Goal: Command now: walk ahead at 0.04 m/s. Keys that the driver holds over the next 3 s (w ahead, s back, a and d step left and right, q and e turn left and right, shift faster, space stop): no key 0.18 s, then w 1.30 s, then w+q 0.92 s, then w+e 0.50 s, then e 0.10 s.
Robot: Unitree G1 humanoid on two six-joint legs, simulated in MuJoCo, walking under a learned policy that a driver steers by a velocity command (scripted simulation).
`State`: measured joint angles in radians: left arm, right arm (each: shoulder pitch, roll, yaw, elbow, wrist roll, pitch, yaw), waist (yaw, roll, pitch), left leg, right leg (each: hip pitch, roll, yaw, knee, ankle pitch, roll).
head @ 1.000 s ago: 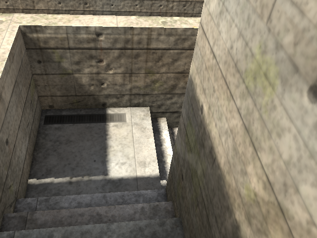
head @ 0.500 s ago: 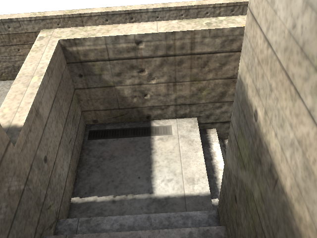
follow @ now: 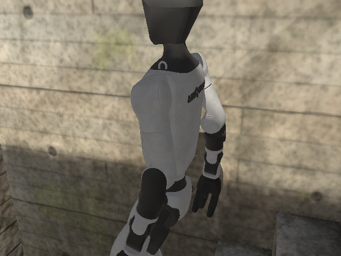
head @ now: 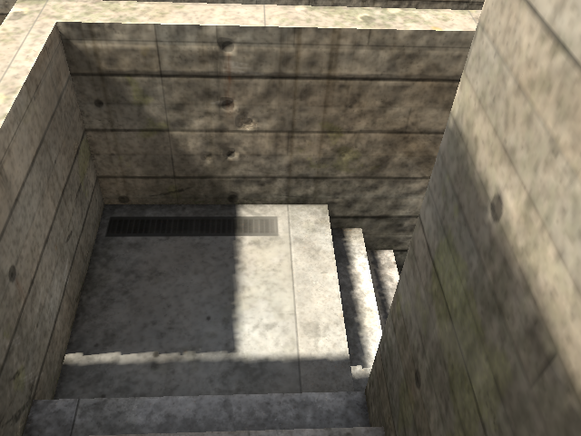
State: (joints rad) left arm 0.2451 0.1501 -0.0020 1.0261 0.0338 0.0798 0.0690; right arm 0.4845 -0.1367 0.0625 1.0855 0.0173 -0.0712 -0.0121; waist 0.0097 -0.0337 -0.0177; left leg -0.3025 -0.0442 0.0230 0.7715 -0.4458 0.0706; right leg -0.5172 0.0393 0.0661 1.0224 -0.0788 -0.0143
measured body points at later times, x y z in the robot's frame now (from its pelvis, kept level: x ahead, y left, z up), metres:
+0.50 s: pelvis +0.01 +0.01 +0.02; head +0.00 +0.00 +0.47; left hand +0.05 +0.25 -0.13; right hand +0.05 -0.25 -0.12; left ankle -0.02 +0.08 -0.71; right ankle +0.01 -0.14 -0.71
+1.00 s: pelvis +0.18 +0.09 -0.16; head +0.17 +0.12 +0.29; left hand +0.13 +0.36 -0.32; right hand +0.28 -0.17 -0.26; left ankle +0.21 +0.19 -0.90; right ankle +0.05 -0.12 -0.65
